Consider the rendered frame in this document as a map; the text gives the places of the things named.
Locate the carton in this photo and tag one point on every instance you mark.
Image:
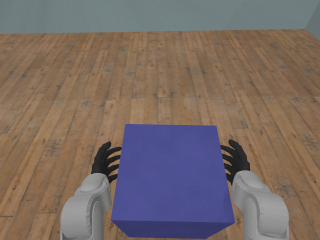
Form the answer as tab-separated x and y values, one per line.
171	183

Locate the robot left forearm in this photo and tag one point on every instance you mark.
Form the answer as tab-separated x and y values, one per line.
82	216

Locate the robot right hand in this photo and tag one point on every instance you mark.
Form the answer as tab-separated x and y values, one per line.
238	160

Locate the robot right forearm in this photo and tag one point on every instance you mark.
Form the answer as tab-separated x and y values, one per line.
265	214

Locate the robot left hand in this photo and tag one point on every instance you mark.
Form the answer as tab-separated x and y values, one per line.
101	161

